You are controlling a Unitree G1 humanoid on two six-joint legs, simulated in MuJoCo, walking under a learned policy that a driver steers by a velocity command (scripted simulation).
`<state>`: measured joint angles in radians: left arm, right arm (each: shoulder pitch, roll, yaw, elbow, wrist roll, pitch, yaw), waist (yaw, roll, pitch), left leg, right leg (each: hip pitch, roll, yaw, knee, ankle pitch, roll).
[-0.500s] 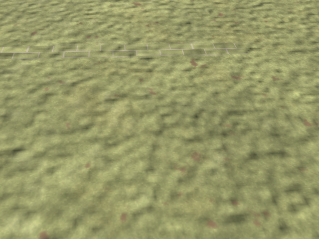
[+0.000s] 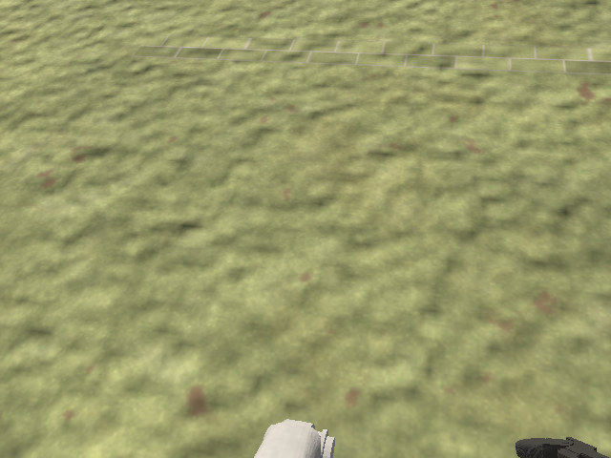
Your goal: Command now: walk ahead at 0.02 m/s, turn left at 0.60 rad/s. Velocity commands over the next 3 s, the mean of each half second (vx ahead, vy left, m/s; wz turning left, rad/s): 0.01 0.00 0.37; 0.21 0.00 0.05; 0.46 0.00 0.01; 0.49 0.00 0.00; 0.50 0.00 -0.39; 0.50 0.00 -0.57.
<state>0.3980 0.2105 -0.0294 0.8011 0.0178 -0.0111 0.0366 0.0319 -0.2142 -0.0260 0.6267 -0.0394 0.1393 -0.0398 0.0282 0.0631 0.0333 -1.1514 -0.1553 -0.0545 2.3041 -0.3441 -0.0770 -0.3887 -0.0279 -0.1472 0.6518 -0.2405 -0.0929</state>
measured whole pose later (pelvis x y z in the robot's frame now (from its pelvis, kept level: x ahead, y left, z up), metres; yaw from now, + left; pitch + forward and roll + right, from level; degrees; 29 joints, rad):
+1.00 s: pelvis -0.06 +0.10 +0.15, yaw +11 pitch +2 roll -1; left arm 0.27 0.28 0.10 0.87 0.06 0.06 -0.03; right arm 0.51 -0.26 -0.02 0.95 -0.05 -0.07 -0.04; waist -0.05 -0.03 -0.06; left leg -0.35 -0.07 0.01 0.97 -0.66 0.09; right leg -0.60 0.10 0.23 1.01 0.07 0.02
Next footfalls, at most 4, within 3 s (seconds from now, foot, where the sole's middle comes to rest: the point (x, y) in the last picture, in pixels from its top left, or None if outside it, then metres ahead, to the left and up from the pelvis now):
0.46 left None -0.11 0.16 -0.57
1.24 right None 0.13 -0.01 -0.76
1.84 left None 0.53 0.22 -0.95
2.26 right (320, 372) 0.82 0.11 -0.95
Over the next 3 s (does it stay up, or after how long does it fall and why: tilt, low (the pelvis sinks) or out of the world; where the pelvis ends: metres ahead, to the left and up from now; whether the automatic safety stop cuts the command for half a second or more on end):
stays up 1.07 0.19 -0.17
